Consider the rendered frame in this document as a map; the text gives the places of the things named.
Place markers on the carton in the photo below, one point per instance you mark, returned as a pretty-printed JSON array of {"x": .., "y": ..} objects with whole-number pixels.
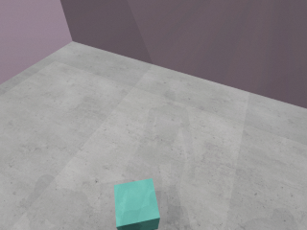
[{"x": 136, "y": 205}]

